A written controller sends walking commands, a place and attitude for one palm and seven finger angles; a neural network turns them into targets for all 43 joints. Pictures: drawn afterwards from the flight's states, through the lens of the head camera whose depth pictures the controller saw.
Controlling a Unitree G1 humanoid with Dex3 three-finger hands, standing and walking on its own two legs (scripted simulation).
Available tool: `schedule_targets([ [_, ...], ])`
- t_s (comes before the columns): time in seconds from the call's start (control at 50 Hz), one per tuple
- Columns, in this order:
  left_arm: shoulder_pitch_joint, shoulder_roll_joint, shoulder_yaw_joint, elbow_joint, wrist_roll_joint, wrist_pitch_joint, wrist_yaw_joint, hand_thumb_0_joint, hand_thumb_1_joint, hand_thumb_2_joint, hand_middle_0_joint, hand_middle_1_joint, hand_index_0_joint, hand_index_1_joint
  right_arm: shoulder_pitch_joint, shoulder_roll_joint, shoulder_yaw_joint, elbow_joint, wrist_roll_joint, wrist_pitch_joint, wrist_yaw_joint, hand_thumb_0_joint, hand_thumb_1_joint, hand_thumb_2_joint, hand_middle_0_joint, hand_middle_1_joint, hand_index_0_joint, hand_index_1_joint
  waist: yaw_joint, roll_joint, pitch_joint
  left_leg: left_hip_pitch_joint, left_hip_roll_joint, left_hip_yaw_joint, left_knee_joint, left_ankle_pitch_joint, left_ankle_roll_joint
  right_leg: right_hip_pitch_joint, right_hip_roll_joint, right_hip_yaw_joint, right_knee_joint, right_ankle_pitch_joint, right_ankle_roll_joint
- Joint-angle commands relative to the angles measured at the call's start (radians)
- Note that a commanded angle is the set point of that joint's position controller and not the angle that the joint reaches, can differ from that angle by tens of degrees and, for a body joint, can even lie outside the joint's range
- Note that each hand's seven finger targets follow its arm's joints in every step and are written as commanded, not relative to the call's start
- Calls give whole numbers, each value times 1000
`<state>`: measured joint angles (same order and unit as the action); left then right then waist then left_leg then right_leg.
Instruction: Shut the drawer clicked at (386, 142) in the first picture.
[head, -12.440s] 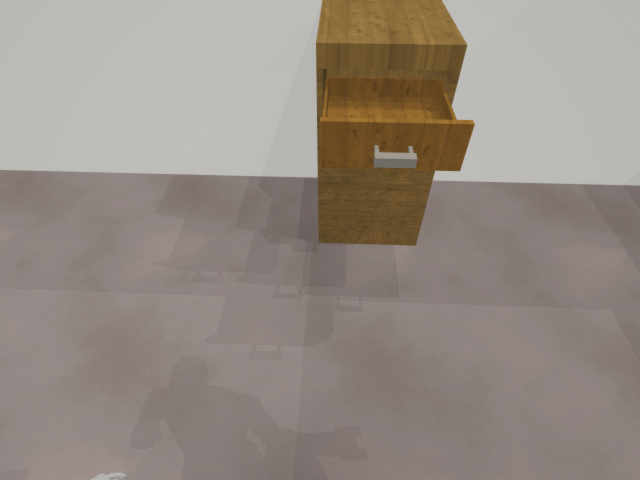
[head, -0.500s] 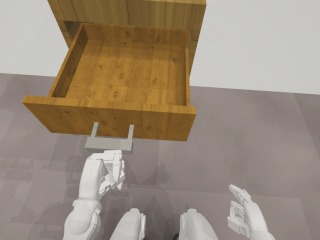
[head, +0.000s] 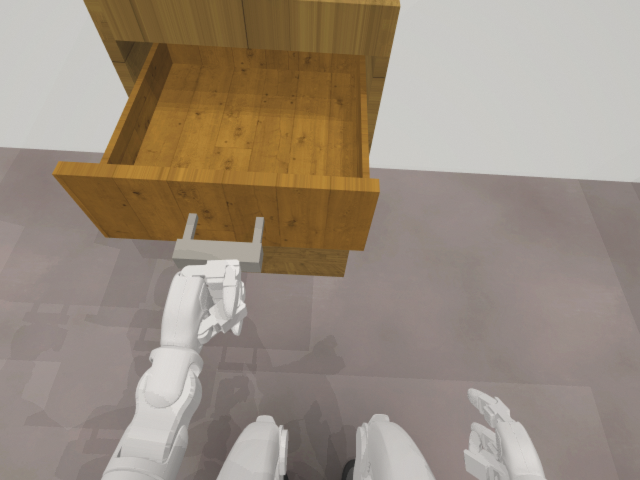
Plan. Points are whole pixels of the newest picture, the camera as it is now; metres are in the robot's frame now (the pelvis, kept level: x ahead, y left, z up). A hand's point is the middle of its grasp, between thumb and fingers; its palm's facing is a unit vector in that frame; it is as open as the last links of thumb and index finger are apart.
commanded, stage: push the drawer shut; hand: left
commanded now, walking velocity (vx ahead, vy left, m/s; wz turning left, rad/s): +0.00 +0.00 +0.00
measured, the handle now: (222, 239) +0.40 +0.14 +0.03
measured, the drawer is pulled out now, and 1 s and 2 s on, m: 0.25 0.12 0.00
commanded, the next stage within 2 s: none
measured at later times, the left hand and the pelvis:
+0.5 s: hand (251, 252) +0.39 +0.10 +0.02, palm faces -0.05 -1.00 -0.04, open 3.3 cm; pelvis +0.00 +0.01 +0.00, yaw -1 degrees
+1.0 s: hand (256, 214) +0.45 +0.10 +0.02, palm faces -0.03 -1.00 -0.04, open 3.2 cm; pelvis +0.00 +0.00 +0.00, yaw -1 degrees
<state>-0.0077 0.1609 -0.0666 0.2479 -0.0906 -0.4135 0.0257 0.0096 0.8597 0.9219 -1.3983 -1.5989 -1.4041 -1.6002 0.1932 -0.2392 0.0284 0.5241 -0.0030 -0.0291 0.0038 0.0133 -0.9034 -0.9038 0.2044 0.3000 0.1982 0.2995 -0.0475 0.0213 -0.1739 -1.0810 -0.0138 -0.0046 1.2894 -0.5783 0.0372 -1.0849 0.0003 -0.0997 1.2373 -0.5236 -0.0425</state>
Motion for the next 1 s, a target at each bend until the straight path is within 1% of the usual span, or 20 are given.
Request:
schedule_targets([
  [0.0, -300, 39, 40, -176, -14, -70, 10, 0, 900, 900, -1400, -1600, -1400, -1600, -1, -135, -52, -116, 2, -37, -5, 0, -900, -900, 200, 300, 200, 300, -32, 10, -333, 198, 6, -53, -192, 228, -11, 239, -4, 81, -188, 166, 8],
  [0.1, -370, 61, 80, -102, -17, -71, 14, 0, 900, 900, -1400, -1600, -1400, -1600, 10, -138, -53, -107, 0, -26, -4, 0, -900, -900, 200, 300, 200, 300, -31, -15, -354, 184, 5, -45, -194, 228, -9, 268, -5, 89, -196, 173, 12],
  [0.16, -446, 45, 66, -44, -9, -74, 16, 0, 900, 900, -1400, -1600, -1400, -1600, 16, -140, -51, -94, 1, -19, -3, 0, -900, -900, 200, 300, 200, 300, -48, -7, -327, 190, 7, -51, -200, 212, -9, 231, -2, 83, -196, 155, 12],
  [0.18, -491, 55, 76, -43, -12, -79, 19, 0, 900, 900, -1400, -1600, -1400, -1600, 21, -142, -53, -87, 0, -19, -3, 0, -900, -900, 200, 300, 200, 300, -53, 0, -335, 193, 7, -50, -197, 211, -9, 229, -3, 84, -196, 157, 13],
  [0.2, -482, 70, 99, -14, -11, -80, 20, 0, 900, 900, -1400, -1600, -1400, -1600, 28, -144, -54, -85, -1, -16, -3, 0, -900, -900, 200, 300, 200, 300, -41, -19, -346, 184, 6, -49, -200, 210, -11, 246, -3, 85, -195, 153, 12],
  [0.24, -514, 75, 102, 1, -10, -87, 21, 0, 900, 900, -1400, -1600, -1400, -1600, 34, -148, -55, -81, 0, -13, -5, 0, -900, -900, 200, 300, 200, 300, -44, 2, -356, 205, 8, -56, -206, 238, -13, 235, 0, 79, -185, 179, 9],
  [0.32, -531, 52, 97, 13, -8, -96, 23, 0, 900, 900, -1400, -1600, -1400, -1600, 53, -147, -65, -72, -4, -5, 3, 0, -900, -900, 200, 300, 200, 300, -40, 32, -418, 269, 14, -57, -206, 325, -23, 236, 0, 72, -169, 251, 8],
  [0.38, -572, 39, 89, 66, -4, -96, 28, 0, 900, 900, -1400, -1600, -1400, -1600, 67, -149, -66, -61, -5, 7, 10, 0, -900, -900, 200, 300, 200, 300, -58, 9, -389, 261, 17, -59, -206, 326, -22, 218, 4, 68, -172, 251, 11],
  [0.44, -625, 92, 143, 130, 3, -103, 37, 0, 900, 900, -1400, -1600, -1400, -1600, 79, -155, -65, -53, -7, 14, 6, 0, -900, -900, 200, 300, 200, 300, -63, -32, -366, 201, 12, -52, -205, 280, -14, 242, 6, 77, -181, 229, 13],
  [0.56, -670, 110, 179, 157, 1, -130, 34, 0, 900, 900, -1400, -1600, -1400, -1600, 102, -151, -68, -40, -11, 22, 11, 0, -900, -900, 200, 300, 200, 300, -51, 25, -438, 252, 13, -45, -206, 353, -23, 262, 8, 79, -167, 297, 10],
  [0.62, -730, 90, 162, 203, -2, -130, 28, 0, 900, 900, -1400, -1600, -1400, -1600, 110, -150, -68, -29, -10, 28, 14, 0, -900, -900, 200, 300, 200, 300, -74, 4, -402, 227, 14, -41, -202, 328, -19, 253, 9, 83, -180, 285, 14],
  [0.64, -754, 121, 186, 208, -1, -135, 29, 0, 900, 900, -1400, -1600, -1400, -1600, 115, -154, -69, -27, -11, 27, 11, 0, -900, -900, 200, 300, 200, 300, -75, 3, -401, 222, 14, -46, -202, 325, -19, 249, 12, 82, -174, 280, 12],
  [0.68, -784, 101, 177, 232, 3, -142, 30, 0, 900, 900, -1400, -1600, -1400, -1600, 117, -153, -70, -21, -12, 28, 13, 0, -900, -900, 200, 300, 200, 300, -81, 12, -410, 231, 15, -45, -202, 316, -19, 232, 11, 82, -177, 268, 15],
  [0.76, -846, 128, 202, 273, 11, -154, 33, 0, 900, 900, -1400, -1600, -1400, -1600, 135, -158, -71, -7, -17, 31, 15, 0, -900, -900, 200, 300, 200, 300, -86, 40, -432, 259, 17, -51, -199, 341, -25, 206, 13, 78, -166, 274, 12],
  [0.8, -904, 119, 197, 294, 10, -161, 35, 0, 900, 900, -1400, -1600, -1400, -1600, 141, -156, -70, -1, -19, 33, 16, 0, -900, -900, 200, 300, 200, 300, -99, 33, -423, 240, 14, -47, -196, 325, -21, 212, 13, 81, -174, 268, 15],
  [0.84, -909, 155, 225, 333, 15, -164, 34, 0, 900, 900, -1400, -1600, -1400, -1600, 153, -161, -72, 2, -19, 34, 16, 0, -900, -900, 200, 300, 200, 300, -95, 28, -435, 234, 14, -50, -194, 326, -21, 212, 16, 83, -166, 270, 13],
  [0.86, -947, 133, 206, 351, 20, -165, 30, 0, 900, 900, -1400, -1600, -1400, -1600, 154, -157, -69, 7, -21, 35, 17, 0, -900, -900, 200, 300, 200, 300, -107, 38, -426, 233, 13, -48, -194, 314, -20, 201, 15, 83, -171, 261, 15],
  [0.9, -993, 158, 231, 395, 21, -168, 30, 0, 900, 900, -1400, -1600, -1400, -1600, 162, -159, -69, 15, -21, 37, 16, 0, -900, -900, 200, 300, 200, 300, -114, 16, -408, 201, 11, -44, -192, 283, -16, 208, 17, 89, -181, 239, 16],
  [0.94, -1051, 181, 246, 399, 23, -178, 28, 0, 900, 900, -1400, -1600, -1400, -1600, 173, -164, -69, 15, -24, 36, 15, 0, -900, -900, 200, 300, 200, 300, -117, 50, -440, 223, 11, -49, -189, 290, -16, 192, 18, 87, -169, 239, 14],
  [0.98, -1077, 192, 263, 437, 26, -180, 24, 0, 900, 900, -1400, -1600, -1400, -1600, 182, -163, -67, 21, -26, 41, 17, 0, -900, -900, 200, 300, 200, 300, -119, 37, -457, 218, 11, -47, -185, 295, -17, 198, 19, 89, -169, 245, 16],
])
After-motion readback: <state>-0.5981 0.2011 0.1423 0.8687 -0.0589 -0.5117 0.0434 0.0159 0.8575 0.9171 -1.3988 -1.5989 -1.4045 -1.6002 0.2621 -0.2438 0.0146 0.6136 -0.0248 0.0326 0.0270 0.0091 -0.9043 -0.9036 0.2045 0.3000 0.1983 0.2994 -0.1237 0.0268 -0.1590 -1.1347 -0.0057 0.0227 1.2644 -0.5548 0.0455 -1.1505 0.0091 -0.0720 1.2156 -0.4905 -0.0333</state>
